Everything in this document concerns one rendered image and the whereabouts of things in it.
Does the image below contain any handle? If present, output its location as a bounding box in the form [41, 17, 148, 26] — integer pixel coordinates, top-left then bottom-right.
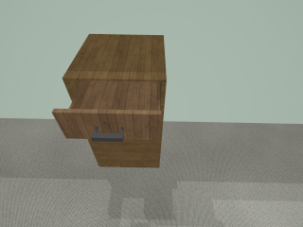
[91, 126, 124, 142]

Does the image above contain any drawer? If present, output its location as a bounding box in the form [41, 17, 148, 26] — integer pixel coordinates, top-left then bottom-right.
[52, 80, 162, 141]

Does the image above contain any cabinet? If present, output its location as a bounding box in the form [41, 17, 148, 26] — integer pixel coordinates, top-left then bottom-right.
[62, 34, 167, 168]

